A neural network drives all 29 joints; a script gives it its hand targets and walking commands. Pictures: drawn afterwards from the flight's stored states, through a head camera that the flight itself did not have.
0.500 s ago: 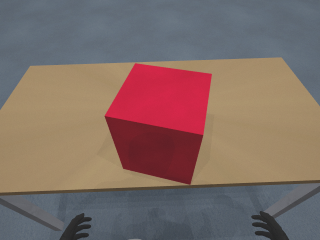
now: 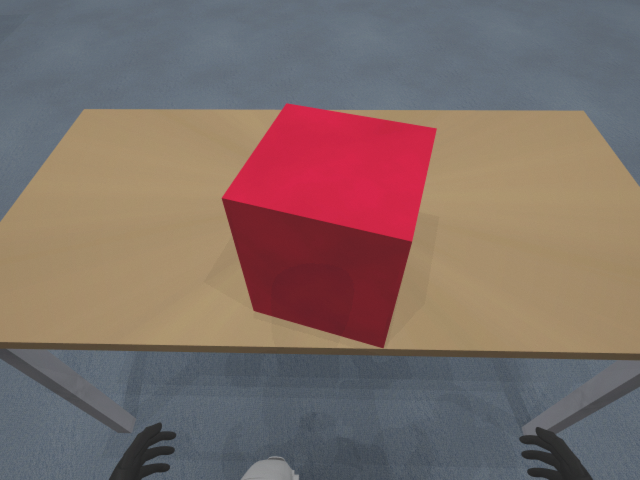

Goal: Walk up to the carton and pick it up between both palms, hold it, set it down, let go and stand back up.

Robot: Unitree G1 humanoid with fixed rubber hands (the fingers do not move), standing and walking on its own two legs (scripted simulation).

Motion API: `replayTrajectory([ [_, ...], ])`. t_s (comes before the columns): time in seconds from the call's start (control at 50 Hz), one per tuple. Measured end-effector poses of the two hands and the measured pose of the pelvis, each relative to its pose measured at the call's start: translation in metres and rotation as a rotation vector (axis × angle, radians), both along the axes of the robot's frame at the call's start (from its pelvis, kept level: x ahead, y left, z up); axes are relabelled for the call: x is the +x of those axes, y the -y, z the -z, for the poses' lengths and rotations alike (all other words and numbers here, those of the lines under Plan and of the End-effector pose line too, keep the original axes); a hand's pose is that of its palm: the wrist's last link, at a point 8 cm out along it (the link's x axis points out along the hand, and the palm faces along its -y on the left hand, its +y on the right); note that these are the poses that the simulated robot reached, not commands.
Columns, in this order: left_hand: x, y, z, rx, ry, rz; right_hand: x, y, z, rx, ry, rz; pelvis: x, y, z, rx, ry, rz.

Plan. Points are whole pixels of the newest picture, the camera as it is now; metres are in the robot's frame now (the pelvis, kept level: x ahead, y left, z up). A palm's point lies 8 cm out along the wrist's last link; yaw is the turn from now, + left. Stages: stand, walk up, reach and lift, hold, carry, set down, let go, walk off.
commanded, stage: walk up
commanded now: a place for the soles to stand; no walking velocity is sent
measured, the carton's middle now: (336, 228) +0.43 +0.00 +0.05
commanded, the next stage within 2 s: reach and lift in 1.06 s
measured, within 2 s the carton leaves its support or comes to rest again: neither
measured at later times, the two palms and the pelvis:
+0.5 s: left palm out of the picture +0.11 +0.28 -0.09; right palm (554, 457) +0.16 -0.26 -0.07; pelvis +0.01 +0.00 +0.00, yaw +3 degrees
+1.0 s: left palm out of the picture +0.10 +0.29 -0.09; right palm (543, 439) +0.18 -0.25 -0.07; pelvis +0.01 +0.00 +0.00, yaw +6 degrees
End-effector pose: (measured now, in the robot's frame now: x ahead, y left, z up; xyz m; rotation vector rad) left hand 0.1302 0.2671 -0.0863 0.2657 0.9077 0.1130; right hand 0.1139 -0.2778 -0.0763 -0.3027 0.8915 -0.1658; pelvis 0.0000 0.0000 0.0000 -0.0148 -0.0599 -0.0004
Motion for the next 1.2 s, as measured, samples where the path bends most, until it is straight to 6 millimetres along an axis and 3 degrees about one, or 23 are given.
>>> replayTrajectory([
  [0.12, 0.0, -0.003, 0.003, -0.013, -0.006, 0.002, -0.005, -0.005, -0.003, -0.016, -0.022, -0.003, -0.001, -0.003, -0.001, -0.01, -0.026, -0.002],
  [0.32, -0.038, -0.008, 0.005, 0.016, -0.088, -0.059, 0.021, -0.002, -0.006, -0.011, 0.001, -0.057, 0.002, 0.004, -0.004, -0.008, -0.038, -0.031],
  [0.56, -0.018, -0.015, 0.005, 0.005, -0.046, -0.072, 0.048, -0.019, -0.009, -0.01, 0.026, -0.101, 0.011, -0.001, -0.002, -0.013, -0.042, -0.056],
  [0.76, -0.037, -0.013, 0.004, 0.023, -0.073, -0.109, 0.064, -0.012, -0.009, -0.008, 0.037, -0.13, 0.011, 0.006, -0.002, -0.011, -0.037, -0.088],
  [0.98, -0.032, -0.022, 0.007, 0.016, -0.055, -0.126, 0.064, -0.024, -0.005, -0.008, 0.028, -0.146, 0.01, 0.0, 0.002, -0.014, -0.029, -0.103],
  [1.12, -0.054, -0.018, 0.004, 0.034, -0.088, -0.163, 0.066, -0.016, -0.006, -0.018, 0.029, -0.153, 0.008, 0.01, -0.003, -0.01, -0.045, -0.107],
  [1.16, -0.047, -0.017, 0.004, 0.057, -0.095, -0.172, 0.07, -0.011, 0.0, -0.005, 0.08, -0.131, 0.009, 0.013, 0.0, 0.011, -0.035, -0.076],
  [1.2, -0.029, -0.01, 0.003, 0.053, -0.067, -0.158, 0.072, -0.012, 0.002, 0.007, 0.121, -0.122, 0.01, 0.015, 0.002, 0.024, -0.013, -0.054],
])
